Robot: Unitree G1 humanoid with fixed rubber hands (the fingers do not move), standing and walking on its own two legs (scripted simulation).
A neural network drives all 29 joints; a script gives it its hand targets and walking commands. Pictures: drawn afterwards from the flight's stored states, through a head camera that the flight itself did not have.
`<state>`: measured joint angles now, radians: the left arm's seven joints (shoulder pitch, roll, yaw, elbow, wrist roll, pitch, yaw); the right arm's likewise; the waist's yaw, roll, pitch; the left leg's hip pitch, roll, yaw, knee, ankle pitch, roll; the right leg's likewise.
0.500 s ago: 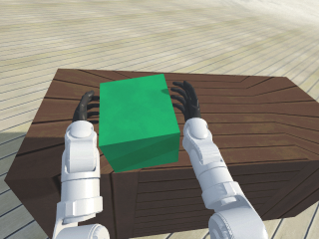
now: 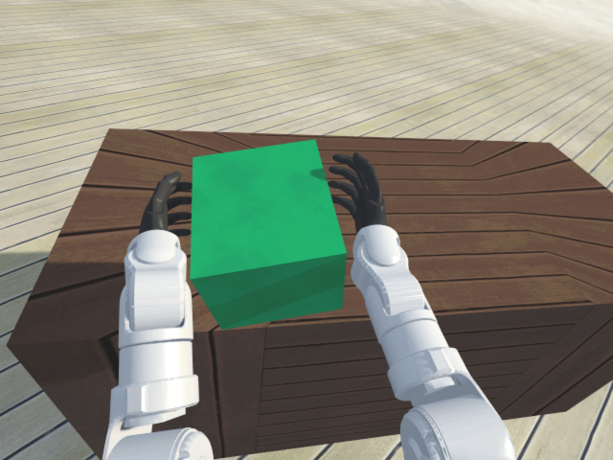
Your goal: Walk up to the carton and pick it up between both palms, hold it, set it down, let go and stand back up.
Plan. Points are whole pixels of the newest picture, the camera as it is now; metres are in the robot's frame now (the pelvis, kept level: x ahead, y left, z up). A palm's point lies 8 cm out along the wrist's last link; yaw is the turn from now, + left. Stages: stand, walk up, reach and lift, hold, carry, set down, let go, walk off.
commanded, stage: hold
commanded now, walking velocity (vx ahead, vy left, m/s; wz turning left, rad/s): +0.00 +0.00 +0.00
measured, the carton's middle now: (268, 234) +0.40 +0.01 +0.12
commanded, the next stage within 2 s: none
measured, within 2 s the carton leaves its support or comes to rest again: neither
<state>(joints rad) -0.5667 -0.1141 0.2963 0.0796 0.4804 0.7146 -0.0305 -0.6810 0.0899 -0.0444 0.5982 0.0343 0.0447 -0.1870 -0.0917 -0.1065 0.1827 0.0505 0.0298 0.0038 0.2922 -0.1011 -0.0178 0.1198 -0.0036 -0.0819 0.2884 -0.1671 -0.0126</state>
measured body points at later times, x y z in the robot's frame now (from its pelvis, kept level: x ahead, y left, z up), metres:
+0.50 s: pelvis +0.00 +0.00 +0.00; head -0.03 +0.04 +0.45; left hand +0.37 +0.15 +0.15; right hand +0.38 -0.11 +0.18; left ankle +0.06 +0.13 -0.75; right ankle +0.02 -0.11 -0.75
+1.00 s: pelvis +0.00 +0.00 +0.00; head -0.02 +0.04 +0.45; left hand +0.38 +0.15 +0.15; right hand +0.38 -0.11 +0.18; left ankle +0.06 +0.13 -0.75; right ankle +0.02 -0.11 -0.75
